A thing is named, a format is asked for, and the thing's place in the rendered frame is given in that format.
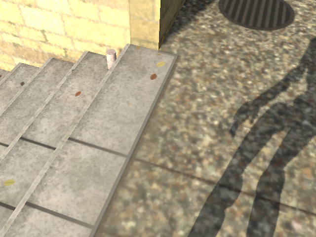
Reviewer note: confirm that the stairs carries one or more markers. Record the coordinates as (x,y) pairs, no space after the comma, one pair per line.
(23,163)

